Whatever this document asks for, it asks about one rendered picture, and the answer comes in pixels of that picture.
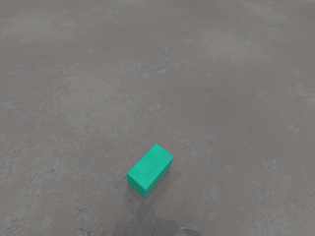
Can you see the carton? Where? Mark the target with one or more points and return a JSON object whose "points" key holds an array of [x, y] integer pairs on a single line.
{"points": [[147, 172]]}

